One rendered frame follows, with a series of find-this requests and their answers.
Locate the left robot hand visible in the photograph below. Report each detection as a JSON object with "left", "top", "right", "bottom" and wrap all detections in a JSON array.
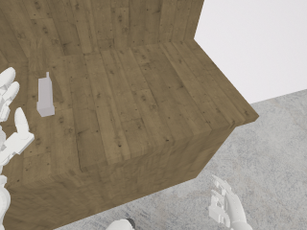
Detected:
[{"left": 0, "top": 67, "right": 35, "bottom": 174}]

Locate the counter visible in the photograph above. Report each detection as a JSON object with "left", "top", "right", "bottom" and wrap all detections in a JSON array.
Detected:
[{"left": 0, "top": 0, "right": 259, "bottom": 230}]

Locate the right robot hand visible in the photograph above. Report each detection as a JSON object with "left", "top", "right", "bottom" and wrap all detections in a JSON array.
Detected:
[{"left": 208, "top": 174, "right": 247, "bottom": 230}]

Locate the robot left thigh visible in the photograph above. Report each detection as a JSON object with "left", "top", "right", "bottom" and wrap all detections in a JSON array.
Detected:
[{"left": 106, "top": 220, "right": 135, "bottom": 230}]

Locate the tap lever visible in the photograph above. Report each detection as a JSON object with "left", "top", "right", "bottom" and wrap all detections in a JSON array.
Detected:
[{"left": 36, "top": 72, "right": 55, "bottom": 117}]

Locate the robot left foot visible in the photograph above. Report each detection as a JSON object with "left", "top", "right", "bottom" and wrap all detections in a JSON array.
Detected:
[{"left": 126, "top": 218, "right": 135, "bottom": 229}]

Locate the left robot forearm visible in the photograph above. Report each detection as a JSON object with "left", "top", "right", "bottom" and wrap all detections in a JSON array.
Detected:
[{"left": 0, "top": 174, "right": 11, "bottom": 230}]

